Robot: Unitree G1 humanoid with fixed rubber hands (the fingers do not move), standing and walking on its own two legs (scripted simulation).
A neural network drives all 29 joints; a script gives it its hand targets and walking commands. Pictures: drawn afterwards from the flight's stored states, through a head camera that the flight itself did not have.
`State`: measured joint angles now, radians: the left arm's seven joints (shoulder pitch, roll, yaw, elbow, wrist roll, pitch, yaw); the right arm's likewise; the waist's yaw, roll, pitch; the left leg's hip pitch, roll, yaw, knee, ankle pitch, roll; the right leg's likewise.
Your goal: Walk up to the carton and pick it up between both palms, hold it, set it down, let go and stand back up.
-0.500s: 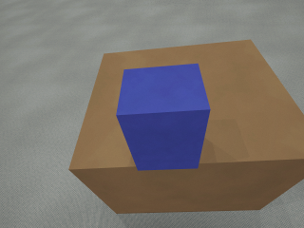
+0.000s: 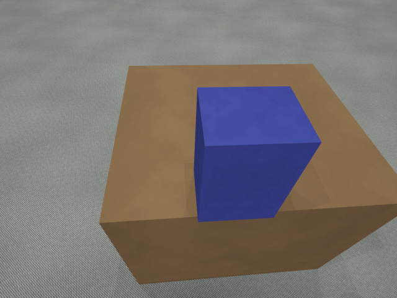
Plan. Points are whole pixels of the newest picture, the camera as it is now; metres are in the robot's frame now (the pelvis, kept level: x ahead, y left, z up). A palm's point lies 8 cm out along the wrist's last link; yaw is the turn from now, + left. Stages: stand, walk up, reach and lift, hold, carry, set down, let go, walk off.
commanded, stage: walk up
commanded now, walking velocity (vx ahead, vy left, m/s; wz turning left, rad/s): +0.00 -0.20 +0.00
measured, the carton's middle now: (239, 160) +0.42 -0.08 +0.04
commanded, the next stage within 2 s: none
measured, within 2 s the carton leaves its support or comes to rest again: neither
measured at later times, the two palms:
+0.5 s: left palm out of the picture -0.03 +0.11 -0.13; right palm out of the picture -0.05 -0.35 -0.16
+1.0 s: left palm out of the picture -0.06 +0.11 -0.15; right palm out of the picture -0.06 -0.31 -0.15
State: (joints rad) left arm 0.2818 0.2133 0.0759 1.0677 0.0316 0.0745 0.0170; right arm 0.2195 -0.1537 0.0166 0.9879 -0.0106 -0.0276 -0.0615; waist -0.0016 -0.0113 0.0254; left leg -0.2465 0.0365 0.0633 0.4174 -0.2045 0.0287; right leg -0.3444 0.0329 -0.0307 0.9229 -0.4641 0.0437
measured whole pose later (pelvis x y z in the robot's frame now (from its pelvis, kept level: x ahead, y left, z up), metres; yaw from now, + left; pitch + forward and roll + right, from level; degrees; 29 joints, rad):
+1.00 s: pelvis -0.04 -0.10 +0.00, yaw +1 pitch -1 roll +0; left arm 0.27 0.14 -0.03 1.15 0.00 0.00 0.03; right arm 0.29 -0.14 0.03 1.16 0.00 -0.01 -0.03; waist 0.01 0.01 0.04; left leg -0.13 -0.02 0.02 0.38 -0.23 0.02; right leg -0.15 -0.01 0.03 0.39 -0.22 0.01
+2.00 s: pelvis -0.02 -0.09 +0.00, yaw +1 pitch -1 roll +0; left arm 0.29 0.12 -0.02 1.17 0.00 0.00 0.04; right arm 0.32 -0.13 0.02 1.16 0.00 -0.02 -0.04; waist 0.01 0.00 0.04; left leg -0.11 -0.04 0.02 0.38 -0.26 0.04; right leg -0.14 -0.02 0.03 0.41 -0.26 0.02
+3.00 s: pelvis +0.07 -0.13 +0.00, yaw +0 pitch +0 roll +3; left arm 0.41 0.11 0.03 1.08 0.02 -0.04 0.04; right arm 0.31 -0.25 -0.05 1.11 -0.04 0.01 0.01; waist 0.02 0.04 0.04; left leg -0.49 0.05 0.03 1.08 -0.29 -0.04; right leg -0.16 -0.10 -0.10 0.45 -0.28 0.00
